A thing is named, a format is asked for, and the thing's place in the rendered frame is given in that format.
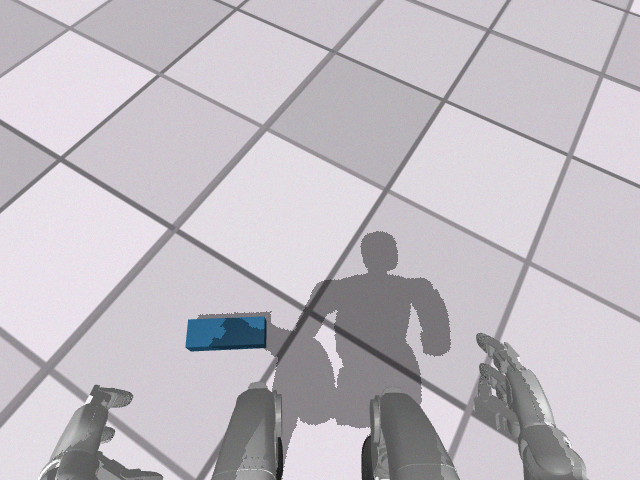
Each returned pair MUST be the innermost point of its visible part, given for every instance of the left robot hand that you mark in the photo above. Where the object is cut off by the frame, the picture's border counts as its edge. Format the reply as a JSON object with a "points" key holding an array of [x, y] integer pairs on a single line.
{"points": [[86, 430]]}

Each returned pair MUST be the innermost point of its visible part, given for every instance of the right robot arm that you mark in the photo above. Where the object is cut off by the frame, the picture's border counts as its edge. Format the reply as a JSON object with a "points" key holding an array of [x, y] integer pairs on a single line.
{"points": [[547, 454]]}

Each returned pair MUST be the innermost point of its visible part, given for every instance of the carton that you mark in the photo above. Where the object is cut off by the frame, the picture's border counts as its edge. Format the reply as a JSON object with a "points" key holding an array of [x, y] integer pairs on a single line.
{"points": [[226, 333]]}

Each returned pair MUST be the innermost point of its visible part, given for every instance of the right robot hand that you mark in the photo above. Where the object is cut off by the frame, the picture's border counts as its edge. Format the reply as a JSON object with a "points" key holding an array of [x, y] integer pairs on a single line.
{"points": [[520, 402]]}

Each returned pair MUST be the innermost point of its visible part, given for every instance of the left robot arm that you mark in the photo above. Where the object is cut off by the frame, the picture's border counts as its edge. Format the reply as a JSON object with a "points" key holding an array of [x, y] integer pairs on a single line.
{"points": [[72, 465]]}

